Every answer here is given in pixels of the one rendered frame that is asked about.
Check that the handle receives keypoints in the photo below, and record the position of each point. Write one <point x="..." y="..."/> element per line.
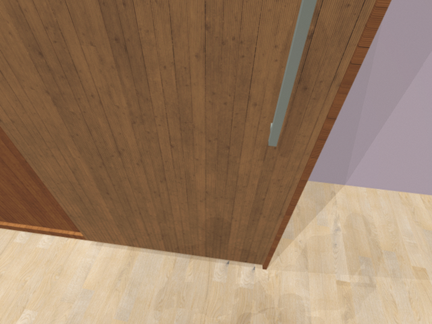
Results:
<point x="300" y="34"/>

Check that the wardrobe door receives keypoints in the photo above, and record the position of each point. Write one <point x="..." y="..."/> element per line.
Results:
<point x="149" y="120"/>
<point x="24" y="199"/>

